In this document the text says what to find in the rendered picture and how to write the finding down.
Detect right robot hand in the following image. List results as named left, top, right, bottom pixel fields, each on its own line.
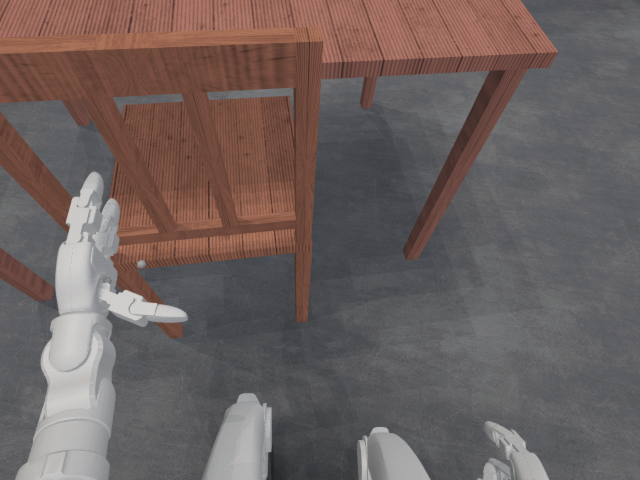
left=477, top=421, right=549, bottom=480

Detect robot right thigh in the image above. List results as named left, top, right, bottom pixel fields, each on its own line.
left=357, top=432, right=431, bottom=480

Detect table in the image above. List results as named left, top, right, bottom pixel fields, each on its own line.
left=0, top=0, right=558, bottom=301

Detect left robot forearm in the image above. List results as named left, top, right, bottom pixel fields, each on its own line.
left=15, top=311, right=116, bottom=480

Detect robot left thigh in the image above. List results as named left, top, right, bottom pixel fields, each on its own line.
left=201, top=401, right=272, bottom=480

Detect chair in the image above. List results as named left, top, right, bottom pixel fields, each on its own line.
left=0, top=27, right=323, bottom=339

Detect robot thigh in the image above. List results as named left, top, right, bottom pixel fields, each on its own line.
left=357, top=432, right=431, bottom=480
left=201, top=401, right=272, bottom=480

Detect left robot hand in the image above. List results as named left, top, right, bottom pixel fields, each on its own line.
left=55, top=171, right=188, bottom=327

